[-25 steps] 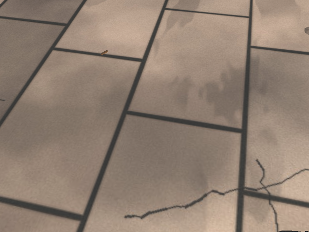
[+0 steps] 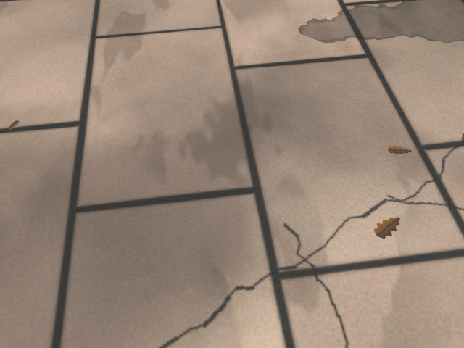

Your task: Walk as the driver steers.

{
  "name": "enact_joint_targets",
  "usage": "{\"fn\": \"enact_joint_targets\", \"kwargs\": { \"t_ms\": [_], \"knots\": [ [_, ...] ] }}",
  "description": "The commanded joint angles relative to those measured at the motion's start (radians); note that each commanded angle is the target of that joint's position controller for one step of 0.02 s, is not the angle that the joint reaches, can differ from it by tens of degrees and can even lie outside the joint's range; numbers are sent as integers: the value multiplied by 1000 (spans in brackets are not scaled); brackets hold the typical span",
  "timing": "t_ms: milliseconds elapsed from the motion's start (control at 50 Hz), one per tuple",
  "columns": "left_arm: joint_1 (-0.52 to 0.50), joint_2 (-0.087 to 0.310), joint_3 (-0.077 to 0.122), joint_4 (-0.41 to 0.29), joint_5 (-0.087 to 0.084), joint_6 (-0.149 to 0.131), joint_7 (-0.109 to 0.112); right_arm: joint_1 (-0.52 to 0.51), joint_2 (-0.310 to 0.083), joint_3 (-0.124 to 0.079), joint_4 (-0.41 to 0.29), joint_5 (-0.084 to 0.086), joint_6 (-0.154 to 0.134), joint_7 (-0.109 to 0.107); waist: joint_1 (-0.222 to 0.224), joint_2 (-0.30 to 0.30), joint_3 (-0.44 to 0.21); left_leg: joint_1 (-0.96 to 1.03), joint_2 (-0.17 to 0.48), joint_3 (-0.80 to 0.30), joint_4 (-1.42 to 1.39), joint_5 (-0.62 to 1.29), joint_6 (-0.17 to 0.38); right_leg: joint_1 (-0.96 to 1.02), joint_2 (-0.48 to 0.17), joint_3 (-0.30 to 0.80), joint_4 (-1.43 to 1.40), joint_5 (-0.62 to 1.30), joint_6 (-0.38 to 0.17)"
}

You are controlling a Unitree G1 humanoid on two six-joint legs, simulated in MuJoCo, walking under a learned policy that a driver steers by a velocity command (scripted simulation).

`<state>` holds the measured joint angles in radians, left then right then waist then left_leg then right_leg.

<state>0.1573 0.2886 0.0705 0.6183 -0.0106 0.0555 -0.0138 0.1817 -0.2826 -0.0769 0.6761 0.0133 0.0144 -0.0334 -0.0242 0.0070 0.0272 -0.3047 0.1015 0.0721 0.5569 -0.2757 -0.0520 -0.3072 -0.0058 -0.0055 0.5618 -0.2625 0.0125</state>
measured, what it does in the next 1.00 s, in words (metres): steps on the spot, turning left: left foot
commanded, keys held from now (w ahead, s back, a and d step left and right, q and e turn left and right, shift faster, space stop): no key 0.02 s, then q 0.16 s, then s+q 0.40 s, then w+q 0.06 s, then w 0.18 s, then w+e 0.18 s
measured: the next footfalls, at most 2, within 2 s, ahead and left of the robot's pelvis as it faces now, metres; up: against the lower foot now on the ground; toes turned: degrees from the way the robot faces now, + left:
left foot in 0.48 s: -0.04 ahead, +0.11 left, +0.00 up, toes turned +12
right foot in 1.06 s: -0.03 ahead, -0.11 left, +0.00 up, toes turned +16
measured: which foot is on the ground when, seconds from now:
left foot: down 0.00-0.00, up 0.02-0.46, down 0.48-1.00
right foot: down 0.00-0.50, up 0.52-1.00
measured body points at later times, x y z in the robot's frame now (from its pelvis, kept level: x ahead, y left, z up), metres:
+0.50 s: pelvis -0.05 +0.00 -0.01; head -0.01 +0.04 +0.44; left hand +0.09 +0.30 -0.12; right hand +0.11 -0.26 -0.10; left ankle -0.08 +0.10 -0.73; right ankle +0.01 -0.12 -0.73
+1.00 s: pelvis -0.08 +0.00 +0.02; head -0.09 -0.01 +0.47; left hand -0.08 +0.31 -0.09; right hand +0.14 -0.21 -0.08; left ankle -0.08 +0.10 -0.73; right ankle -0.07 -0.13 -0.71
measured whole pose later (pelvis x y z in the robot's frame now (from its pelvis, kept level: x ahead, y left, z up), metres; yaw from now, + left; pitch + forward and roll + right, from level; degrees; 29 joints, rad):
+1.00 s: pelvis -0.08 +0.00 +0.02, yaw +18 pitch +1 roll -1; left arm 0.27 0.30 0.07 0.84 -0.03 -0.04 0.00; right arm 0.23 -0.29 -0.04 0.69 0.01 -0.01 -0.02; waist 0.01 0.03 -0.06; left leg -0.24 -0.04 -0.06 0.40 -0.18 0.06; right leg -0.25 -0.02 -0.05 0.60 -0.35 -0.03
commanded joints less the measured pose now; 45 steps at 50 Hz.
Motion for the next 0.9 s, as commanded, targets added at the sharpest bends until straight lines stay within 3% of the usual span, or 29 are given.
{"fn": "enact_joint_targets", "kwargs": {
  "t_ms": [20, 40, 60, 100, 140, 180, 240, 320, 400, 460, 480, 500, 520, 540, 560, 580, 600, 620, 640, 660, 700, 780, 900],
  "knots": [
    [83, 216, 53, -75, 19, -14, 23, 44, -20, 10, -63, -63, -24, 20, -6, -292, -176, -265, -17, 30, 310, -337, -12, 389, -324, 383, -154, 688, -171],
    [92, 160, 33, -68, 55, -32, 15, -40, -79, -9, -74, -37, -22, 5, 72, -266, -199, -268, -26, -92, 422, -401, -26, 227, -393, 419, -194, 601, -319],
    [54, 112, 16, -58, 64, -49, 8, -49, -121, -20, -57, -11, -12, -1, 59, -185, -148, -241, -11, -117, 475, -349, -26, 169, -324, 340, -220, 464, -299],
    [-25, 61, -1, -37, 44, -68, 7, 11, -101, -22, 2, -13, 11, -7, 22, -152, -108, -209, -2, -130, 462, -227, -30, 126, -234, 220, -229, 331, -214],
    [-60, 46, -8, -19, 42, -75, 16, 57, -92, -22, 28, -10, 19, -5, -3, -155, -89, -128, -17, -133, 452, -136, -42, 66, -204, 144, -237, 381, -203],
    [-71, 52, -2, -14, 42, -73, 28, 42, -87, -17, 21, 1, 16, -3, 11, -153, -79, -120, -25, -121, 373, -115, -41, 95, -199, 110, -231, 355, -203],
    [-29, 114, 24, 8, 30, -52, 44, 9, -97, -17, -9, 3, 16, -4, 45, -140, -74, -174, -42, -103, 366, -214, -45, 189, -274, 154, -176, 580, -262],
    [-55, 106, 29, 14, 27, -24, 62, 45, -78, -12, -11, 5, 32, -1, 36, -124, -100, -175, -40, -94, 390, -239, -47, 225, -326, 151, -143, 755, -299],
    [-86, 108, 35, 25, 21, -7, 74, 70, -69, -9, -19, 7, 40, 15, 20, -142, -122, -107, -44, -63, 296, -209, -20, 217, -325, 106, -113, 743, -281],
    [-109, 117, 39, 40, -2, 3, 89, 133, -72, -12, -5, 8, 35, 37, -21, -139, -139, 13, -73, -12, 39, -11, 38, 184, -294, 43, -34, 634, -210],
    [-67, 106, 40, 63, -14, 3, 89, 121, -99, -19, -12, -1, 32, 40, -13, -85, -106, 56, -79, -48, -91, 163, 75, 125, -243, -4, 22, 454, -140],
    [-11, 76, 37, 68, 10, 0, 83, 103, -213, -48, -42, -13, 29, 27, 35, 165, -94, 167, 94, -320, -171, 572, 153, -73, -128, -110, 233, 84, -30],
    [-138, 69, 30, 13, 30, -6, 85, 146, -289, -58, -58, -58, 20, 27, -42, 366, -84, 167, 338, -614, -212, 926, 382, -305, 52, -69, 503, -452, 35],
    [-185, 84, 39, 13, 30, -4, 82, 123, -264, -46, -71, -85, -1, 32, -57, 216, -143, 139, 325, -566, -205, 884, 417, -305, 35, 71, 710, -483, 33],
    [-154, 89, 45, 38, 10, 5, 79, 51, -245, -40, -79, -75, -13, 29, -14, 143, -115, 118, 246, -459, -190, 782, 351, -313, 29, 99, 787, -386, 27],
    [-102, 88, 50, 75, 7, 12, 84, -15, -221, -37, -85, -47, -13, 23, 22, 73, -93, 122, 171, -403, -176, 666, 281, -327, 29, 104, 788, -297, 37],
    [-73, 113, 58, 82, 16, 14, 87, -45, -188, -27, -89, -12, -9, 15, 37, 56, -115, 143, 140, -396, -187, 495, 246, -336, 19, 109, 773, -206, 49],
    [-67, 108, 59, 80, 15, 6, 83, -44, -163, -16, -90, 7, -5, 9, 45, 67, -135, 149, 103, -388, -200, 327, 230, -318, 23, 98, 768, -133, 57],
    [-65, 98, 56, 70, 11, -2, 76, -32, -143, -9, -92, 11, -4, 4, 41, 96, -142, 161, 80, -399, -228, 110, 229, -321, 22, 92, 739, -72, 64],
    [-59, 98, 55, 71, 4, -11, 70, -24, -122, -2, -93, 6, -8, 0, 35, 126, -142, 181, 69, -405, -260, -53, 230, -325, 16, 80, 693, -36, 67],
    [-68, 105, 52, 66, 2, -29, 62, 23, -127, -2, -83, -6, -18, -8, 13, 174, -126, 228, 71, -441, -318, -205, 230, -324, 10, 54, 541, -20, 74],
    [-64, 98, 42, 78, 1, -63, 45, 82, -155, -11, -54, -13, -22, -16, -12, 201, -72, 218, 90, -491, -373, -305, 239, -231, 3, 28, 314, -86, 72],
    [27, 95, 26, 138, -12, -104, 18, 51, -180, -16, -48, -10, -30, 1, -2, 167, 0, 65, 113, -481, -404, -374, 258, -76, -15, -13, 144, -131, -5]
  ]
}}
Velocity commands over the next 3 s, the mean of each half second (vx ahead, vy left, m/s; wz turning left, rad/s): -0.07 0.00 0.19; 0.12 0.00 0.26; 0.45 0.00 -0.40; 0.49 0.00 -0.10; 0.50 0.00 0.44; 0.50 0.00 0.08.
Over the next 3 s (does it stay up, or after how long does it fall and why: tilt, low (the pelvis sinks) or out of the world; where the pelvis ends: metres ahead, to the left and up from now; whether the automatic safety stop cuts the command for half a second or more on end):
stays up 0.91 0.15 -0.01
